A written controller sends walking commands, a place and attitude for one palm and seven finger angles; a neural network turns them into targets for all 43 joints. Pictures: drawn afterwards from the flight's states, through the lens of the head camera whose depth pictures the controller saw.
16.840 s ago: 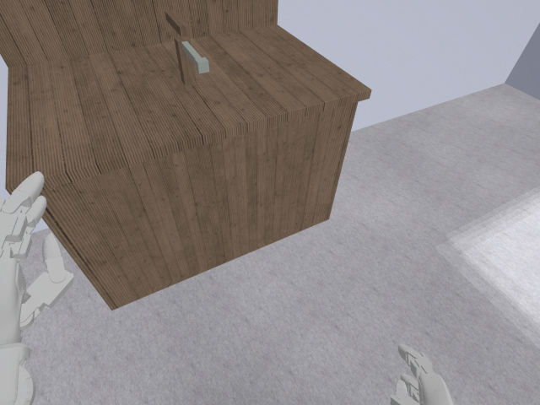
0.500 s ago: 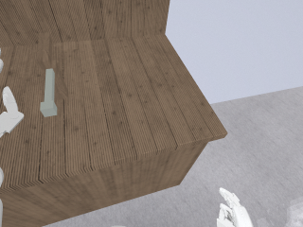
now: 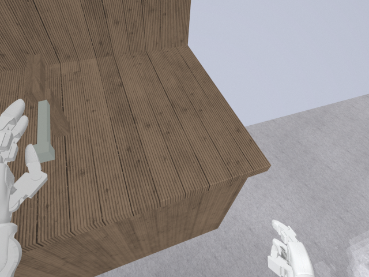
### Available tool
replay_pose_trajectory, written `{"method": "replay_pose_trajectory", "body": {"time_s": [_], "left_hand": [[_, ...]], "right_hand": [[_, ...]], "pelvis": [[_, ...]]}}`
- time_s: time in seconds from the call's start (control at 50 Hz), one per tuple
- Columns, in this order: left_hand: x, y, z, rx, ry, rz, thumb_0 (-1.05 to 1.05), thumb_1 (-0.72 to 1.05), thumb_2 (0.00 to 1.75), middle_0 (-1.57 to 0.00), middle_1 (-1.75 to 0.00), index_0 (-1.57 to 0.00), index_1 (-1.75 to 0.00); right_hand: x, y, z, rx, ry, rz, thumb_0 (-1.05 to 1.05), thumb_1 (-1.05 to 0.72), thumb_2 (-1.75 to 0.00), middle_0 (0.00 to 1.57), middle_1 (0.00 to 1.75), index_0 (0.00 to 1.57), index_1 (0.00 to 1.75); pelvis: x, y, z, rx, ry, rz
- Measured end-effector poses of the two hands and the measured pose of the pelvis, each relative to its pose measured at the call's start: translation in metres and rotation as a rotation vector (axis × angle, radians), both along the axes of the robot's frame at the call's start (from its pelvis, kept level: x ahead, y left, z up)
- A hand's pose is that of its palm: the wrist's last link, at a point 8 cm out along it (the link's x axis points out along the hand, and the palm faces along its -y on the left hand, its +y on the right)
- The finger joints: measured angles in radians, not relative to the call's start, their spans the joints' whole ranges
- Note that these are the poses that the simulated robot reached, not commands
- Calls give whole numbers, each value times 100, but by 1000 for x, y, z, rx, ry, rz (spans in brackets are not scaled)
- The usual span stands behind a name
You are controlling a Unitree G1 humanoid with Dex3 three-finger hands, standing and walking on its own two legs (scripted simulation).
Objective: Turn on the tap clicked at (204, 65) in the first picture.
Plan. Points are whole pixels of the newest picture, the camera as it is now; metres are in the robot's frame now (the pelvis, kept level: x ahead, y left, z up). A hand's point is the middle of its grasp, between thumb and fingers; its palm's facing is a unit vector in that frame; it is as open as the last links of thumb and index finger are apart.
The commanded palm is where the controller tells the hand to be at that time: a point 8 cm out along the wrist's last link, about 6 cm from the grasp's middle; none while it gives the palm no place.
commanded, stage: come to a stop and stand still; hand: left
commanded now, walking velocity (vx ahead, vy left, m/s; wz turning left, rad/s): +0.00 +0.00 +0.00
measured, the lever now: (43, 152) +0.30 +0.31 +0.10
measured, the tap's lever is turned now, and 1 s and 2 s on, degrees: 0 0 0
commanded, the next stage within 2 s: look again from close up in 0.28 s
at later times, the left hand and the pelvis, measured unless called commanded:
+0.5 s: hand (30, 184) +0.21 +0.26 +0.15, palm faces +0.40 -0.84 -0.36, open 7.4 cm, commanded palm +0.15 +0.29 +0.17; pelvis -0.01 +0.01 +0.00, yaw +1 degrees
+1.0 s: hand (33, 186) +0.21 +0.26 +0.15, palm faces +0.37 -0.84 -0.39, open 7.4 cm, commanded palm +0.14 +0.29 +0.17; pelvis -0.01 -0.01 -0.01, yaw +2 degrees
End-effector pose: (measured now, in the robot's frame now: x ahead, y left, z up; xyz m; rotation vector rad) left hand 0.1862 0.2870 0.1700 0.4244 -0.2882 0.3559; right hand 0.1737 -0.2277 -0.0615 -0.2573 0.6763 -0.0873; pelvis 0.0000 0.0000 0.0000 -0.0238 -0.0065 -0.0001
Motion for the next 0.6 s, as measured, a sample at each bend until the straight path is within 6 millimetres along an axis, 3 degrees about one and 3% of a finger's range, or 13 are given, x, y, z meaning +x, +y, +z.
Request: {"method": "replay_pose_trajectory", "body": {"time_s": [0.2, 0.42, 0.6], "left_hand": [[-4, 9, 1, 28, 26, -8, 1, 89, 90, -21, -30, -21, -30], [-14, 13, -1, 7, 25, 24, 1, 89, 90, -21, -30, -21, -30], [-15, 13, -2, 10, 35, 14, 1, 89, 90, -21, -30, -21, -30]], "right_hand": [[9, 11, 6, 5, -15, 8, 1, -90, -90, 20, 30, 20, 30], [0, 24, -4, 26, 29, 33, 2, -90, -90, 20, 30, 20, 30], [-7, 22, -5, 24, 36, 20, 2, -90, -90, 20, 30, 20, 30]], "pelvis": [[1, 4, 1, -2, 4, 8], [-4, 7, 1, -3, -2, 19], [-6, 8, 1, -4, -3, 19]]}}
